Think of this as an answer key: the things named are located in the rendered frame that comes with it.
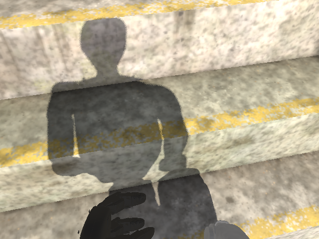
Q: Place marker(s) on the robot right thigh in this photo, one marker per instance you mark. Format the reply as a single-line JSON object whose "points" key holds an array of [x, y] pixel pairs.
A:
{"points": [[224, 231]]}

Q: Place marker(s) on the robot left hand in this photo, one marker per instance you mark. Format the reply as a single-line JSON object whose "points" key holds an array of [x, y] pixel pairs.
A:
{"points": [[99, 225]]}

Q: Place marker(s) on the robot right shin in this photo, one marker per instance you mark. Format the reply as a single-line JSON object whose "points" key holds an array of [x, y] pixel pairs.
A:
{"points": [[220, 221]]}

